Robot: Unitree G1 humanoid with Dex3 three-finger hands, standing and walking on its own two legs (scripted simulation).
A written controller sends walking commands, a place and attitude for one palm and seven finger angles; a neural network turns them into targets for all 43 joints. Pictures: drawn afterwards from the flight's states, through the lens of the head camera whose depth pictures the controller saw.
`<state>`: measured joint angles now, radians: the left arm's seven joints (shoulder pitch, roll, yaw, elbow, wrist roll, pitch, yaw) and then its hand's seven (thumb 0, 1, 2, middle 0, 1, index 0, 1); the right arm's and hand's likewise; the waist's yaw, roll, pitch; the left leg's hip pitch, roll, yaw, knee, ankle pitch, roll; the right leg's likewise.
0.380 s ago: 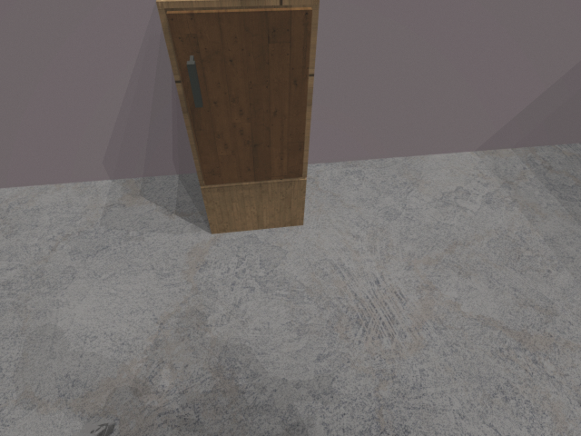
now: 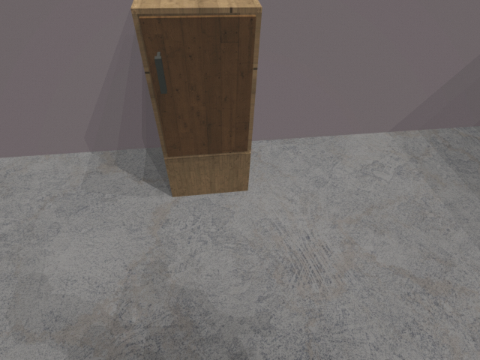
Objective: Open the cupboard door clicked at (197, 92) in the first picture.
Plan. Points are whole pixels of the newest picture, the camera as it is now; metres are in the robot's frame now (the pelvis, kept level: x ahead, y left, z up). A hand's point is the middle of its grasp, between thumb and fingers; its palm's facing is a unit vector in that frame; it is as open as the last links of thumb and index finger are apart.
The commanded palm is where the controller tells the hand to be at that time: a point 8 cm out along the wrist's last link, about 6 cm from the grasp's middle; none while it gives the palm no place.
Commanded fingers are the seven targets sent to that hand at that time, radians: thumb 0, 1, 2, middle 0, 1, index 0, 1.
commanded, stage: stand and wait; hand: left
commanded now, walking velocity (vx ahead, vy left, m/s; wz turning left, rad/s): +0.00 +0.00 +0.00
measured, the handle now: (161, 72) +1.00 +0.35 -0.03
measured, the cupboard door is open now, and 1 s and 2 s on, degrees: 0 0 0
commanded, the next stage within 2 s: look at it before walking up in 0.44 s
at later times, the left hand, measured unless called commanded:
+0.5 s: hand out of the picture +0.06 +0.24 -0.15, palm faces -0.02 -0.94 -0.33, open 7.4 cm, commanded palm none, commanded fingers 0.00 0.90 0.90 -0.20 -0.30 -0.20 -0.30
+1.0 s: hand out of the picture +0.05 +0.24 -0.15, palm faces -0.02 -0.95 -0.32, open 7.4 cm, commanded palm none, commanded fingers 0.00 0.90 0.90 -0.20 -0.30 -0.20 -0.30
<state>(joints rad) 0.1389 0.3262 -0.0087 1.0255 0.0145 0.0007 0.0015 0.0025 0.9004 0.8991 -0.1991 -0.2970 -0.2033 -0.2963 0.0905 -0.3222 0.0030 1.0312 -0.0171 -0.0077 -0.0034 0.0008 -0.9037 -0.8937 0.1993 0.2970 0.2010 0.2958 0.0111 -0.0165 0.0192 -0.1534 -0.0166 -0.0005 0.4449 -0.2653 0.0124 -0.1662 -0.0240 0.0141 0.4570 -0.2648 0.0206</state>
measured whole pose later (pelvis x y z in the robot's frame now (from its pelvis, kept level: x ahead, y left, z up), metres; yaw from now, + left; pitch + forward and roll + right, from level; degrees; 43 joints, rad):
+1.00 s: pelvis -0.01 -0.01 +0.01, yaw +0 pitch -2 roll +0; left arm 0.14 0.34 -0.01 1.09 0.01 -0.01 0.00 0.00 0.90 0.90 -0.20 -0.30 -0.20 -0.30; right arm 0.12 -0.33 0.01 1.11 -0.01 -0.01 0.00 0.00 -0.90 -0.89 0.20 0.30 0.20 0.30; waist 0.01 -0.01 0.03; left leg -0.14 -0.01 0.00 0.37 -0.20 0.00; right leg -0.15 -0.01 0.01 0.38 -0.20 0.01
